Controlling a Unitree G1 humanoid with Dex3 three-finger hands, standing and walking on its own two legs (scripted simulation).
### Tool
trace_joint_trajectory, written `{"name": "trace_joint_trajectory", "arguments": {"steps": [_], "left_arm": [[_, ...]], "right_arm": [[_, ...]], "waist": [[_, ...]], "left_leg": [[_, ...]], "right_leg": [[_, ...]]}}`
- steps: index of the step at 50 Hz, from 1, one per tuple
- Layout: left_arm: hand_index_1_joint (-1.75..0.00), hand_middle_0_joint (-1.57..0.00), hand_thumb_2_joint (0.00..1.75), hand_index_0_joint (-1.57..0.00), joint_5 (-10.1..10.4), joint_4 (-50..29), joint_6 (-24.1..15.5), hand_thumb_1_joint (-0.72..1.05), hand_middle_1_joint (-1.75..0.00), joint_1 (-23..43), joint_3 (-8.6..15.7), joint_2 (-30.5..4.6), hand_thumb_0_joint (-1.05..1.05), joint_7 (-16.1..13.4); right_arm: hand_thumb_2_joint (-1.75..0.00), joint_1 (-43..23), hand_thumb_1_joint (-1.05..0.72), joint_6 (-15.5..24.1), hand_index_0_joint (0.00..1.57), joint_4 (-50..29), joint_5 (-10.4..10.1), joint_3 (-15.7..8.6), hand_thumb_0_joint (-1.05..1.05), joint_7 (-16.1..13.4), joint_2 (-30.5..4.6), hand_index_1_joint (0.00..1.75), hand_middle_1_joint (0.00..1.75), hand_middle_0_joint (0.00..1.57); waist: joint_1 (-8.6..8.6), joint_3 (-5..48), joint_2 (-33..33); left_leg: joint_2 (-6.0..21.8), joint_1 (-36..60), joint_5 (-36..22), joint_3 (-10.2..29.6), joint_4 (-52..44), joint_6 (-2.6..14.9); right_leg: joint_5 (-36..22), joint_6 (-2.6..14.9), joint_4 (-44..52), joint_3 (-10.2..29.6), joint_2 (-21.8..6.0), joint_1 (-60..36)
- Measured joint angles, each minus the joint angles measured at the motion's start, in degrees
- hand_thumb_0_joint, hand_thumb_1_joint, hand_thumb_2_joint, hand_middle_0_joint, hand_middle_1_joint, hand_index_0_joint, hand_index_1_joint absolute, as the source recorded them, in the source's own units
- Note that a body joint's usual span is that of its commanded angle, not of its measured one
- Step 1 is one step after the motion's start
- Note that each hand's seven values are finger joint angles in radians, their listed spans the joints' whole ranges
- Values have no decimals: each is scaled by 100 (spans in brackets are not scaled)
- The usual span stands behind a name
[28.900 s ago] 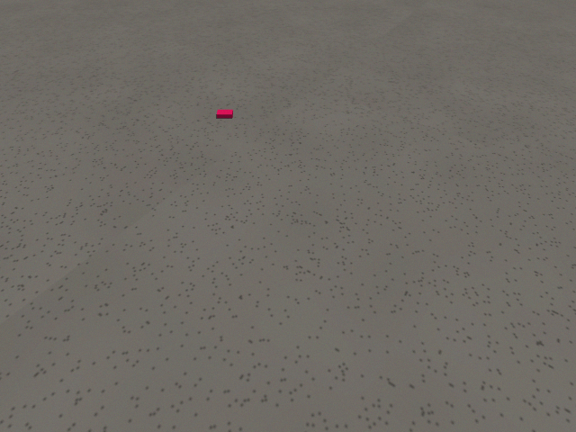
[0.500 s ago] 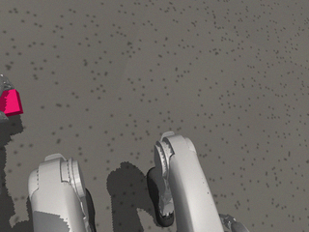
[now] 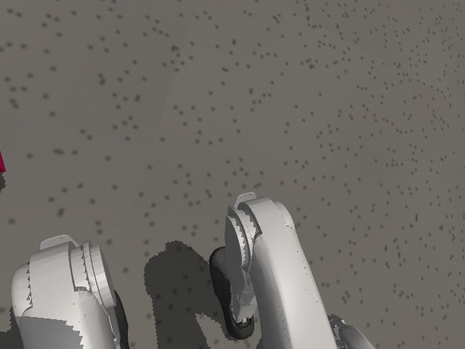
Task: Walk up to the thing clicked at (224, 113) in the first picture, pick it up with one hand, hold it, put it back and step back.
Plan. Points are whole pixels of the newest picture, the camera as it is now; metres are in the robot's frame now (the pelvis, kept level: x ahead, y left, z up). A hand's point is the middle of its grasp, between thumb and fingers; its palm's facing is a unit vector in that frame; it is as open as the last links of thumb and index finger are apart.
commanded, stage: rest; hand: left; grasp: from above
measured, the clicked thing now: out of the picture +0.46 +0.34 -0.24
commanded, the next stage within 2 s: open in 1.14 s
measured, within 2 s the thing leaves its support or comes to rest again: rests again in 0.80 s
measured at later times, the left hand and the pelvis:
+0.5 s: hand out of the picture +0.46 +0.33 -0.24, palm faces -0.45 -0.15 -0.88, open 8.7 cm; pelvis +0.00 +0.00 -0.01, yaw -3 degrees
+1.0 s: hand out of the picture +0.46 +0.32 -0.26, palm faces -0.45 -0.15 -0.88, open 8.6 cm; pelvis +0.00 +0.01 -0.01, yaw -4 degrees
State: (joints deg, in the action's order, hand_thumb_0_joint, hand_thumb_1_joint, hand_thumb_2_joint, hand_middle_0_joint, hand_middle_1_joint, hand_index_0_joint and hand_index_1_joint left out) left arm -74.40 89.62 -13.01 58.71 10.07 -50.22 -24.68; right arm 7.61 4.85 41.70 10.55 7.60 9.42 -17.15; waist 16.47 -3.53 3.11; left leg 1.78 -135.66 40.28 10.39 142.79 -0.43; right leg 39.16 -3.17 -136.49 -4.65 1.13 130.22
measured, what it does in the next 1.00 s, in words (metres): stands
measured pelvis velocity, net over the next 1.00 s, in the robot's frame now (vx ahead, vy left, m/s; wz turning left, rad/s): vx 0.00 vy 0.01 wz -0.08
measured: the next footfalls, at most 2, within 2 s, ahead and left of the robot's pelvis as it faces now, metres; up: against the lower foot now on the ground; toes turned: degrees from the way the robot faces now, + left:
none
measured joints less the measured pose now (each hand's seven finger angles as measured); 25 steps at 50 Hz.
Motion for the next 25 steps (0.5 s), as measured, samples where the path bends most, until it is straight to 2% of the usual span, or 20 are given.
{"name": "trace_joint_trajectory", "arguments": {"steps": [15, 20, 25], "left_arm": [[-14, -91, 12, -94, 34, 342, 44, 24, -16, 34, 84, -312, 0, -337], [-13, -91, 11, -94, 9, 417, 15, 24, -15, 57, 186, -450, 0, -422], [-13, -91, 11, -94, -3, 481, 26, 24, -15, 76, 133, -550, 0, -500]], "right_arm": [[-89, -104, -89, 187, 21, -53, 159, 320, 0, 103, -26, 30, 30, 21], [-89, -134, -89, 242, 21, -128, 215, 404, 0, 127, -63, 30, 30, 21], [-89, -177, -89, 283, 21, -178, 276, 471, 0, 152, -105, 30, 30, 21]], "waist": [[170, -236, 144], [234, -314, 206], [269, -356, 269]], "left_leg": [[33, -57, 108, 167, 238, 9], [25, -58, 132, 222, 291, 6], [22, -55, 153, 273, 332, 1]], "right_leg": [[8, -45, -100, -119, 82, 21], [19, -46, -112, -162, 90, -4], [22, -51, -119, -202, 100, -23]]}}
